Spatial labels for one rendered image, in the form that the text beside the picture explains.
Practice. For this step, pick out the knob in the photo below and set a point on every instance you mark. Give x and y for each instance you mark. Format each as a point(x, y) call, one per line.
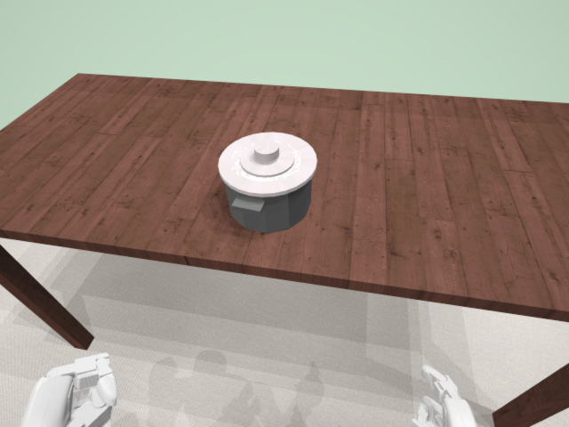
point(266, 150)

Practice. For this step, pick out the table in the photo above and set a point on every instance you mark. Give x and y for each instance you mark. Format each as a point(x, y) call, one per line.
point(449, 199)

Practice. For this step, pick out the pot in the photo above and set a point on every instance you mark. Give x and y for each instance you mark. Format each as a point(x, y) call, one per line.
point(270, 214)

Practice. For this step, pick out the left robot hand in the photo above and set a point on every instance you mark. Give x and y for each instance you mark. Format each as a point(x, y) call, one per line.
point(53, 403)

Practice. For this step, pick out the right robot hand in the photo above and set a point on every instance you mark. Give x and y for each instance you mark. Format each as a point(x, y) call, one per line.
point(455, 412)

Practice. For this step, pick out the lid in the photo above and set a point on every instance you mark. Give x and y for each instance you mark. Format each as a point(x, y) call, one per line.
point(244, 173)

